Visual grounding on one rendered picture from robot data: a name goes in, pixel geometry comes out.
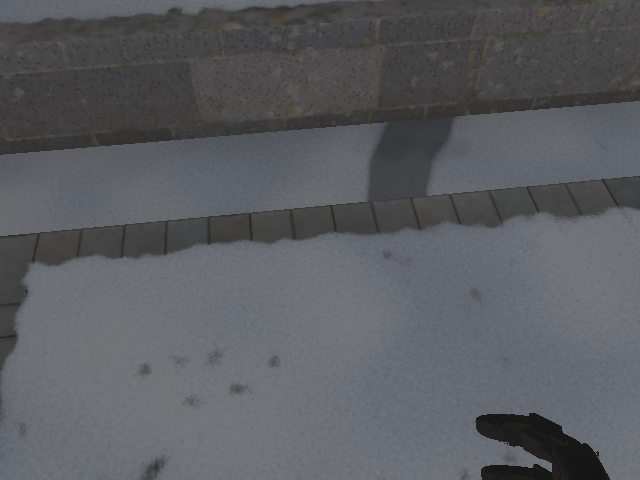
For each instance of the right robot hand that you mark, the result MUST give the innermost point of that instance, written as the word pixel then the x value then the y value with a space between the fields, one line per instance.
pixel 544 439

